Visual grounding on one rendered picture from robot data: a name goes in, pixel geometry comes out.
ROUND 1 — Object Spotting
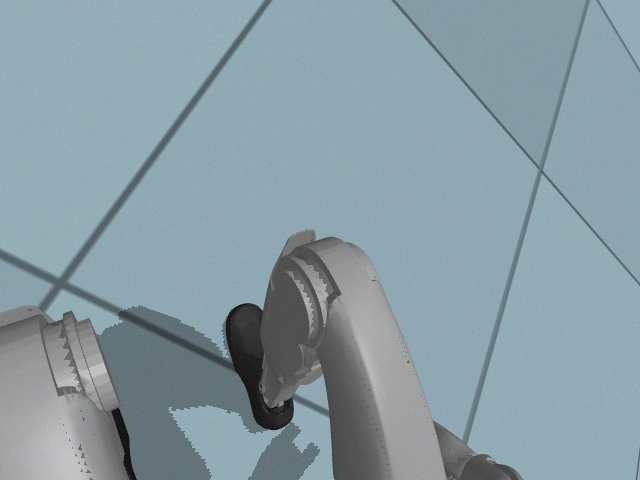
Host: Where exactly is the left robot foot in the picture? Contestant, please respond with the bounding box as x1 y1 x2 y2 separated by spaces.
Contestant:
111 408 137 480

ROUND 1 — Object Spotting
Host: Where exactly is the right robot foot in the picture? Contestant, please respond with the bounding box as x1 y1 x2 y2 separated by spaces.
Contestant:
226 303 294 430

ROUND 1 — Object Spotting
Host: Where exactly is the right robot hand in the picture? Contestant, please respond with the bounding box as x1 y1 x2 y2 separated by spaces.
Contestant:
433 420 477 480

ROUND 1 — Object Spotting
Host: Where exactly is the right robot arm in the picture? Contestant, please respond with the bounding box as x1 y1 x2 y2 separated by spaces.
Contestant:
460 454 523 480

